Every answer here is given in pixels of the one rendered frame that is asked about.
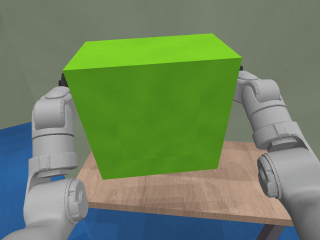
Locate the left robot hand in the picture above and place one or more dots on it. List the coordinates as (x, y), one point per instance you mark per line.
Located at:
(63, 81)

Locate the left robot forearm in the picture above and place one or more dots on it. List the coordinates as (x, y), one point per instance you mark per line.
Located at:
(52, 129)

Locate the table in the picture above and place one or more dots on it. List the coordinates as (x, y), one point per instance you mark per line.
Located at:
(232, 192)

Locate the right robot forearm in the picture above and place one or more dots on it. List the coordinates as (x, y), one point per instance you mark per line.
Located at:
(273, 128)

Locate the left robot upper arm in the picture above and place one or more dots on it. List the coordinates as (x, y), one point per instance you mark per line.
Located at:
(52, 210)

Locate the right robot upper arm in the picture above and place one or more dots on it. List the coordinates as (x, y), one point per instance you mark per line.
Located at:
(292, 176)

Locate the carton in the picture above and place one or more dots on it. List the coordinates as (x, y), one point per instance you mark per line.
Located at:
(154, 105)

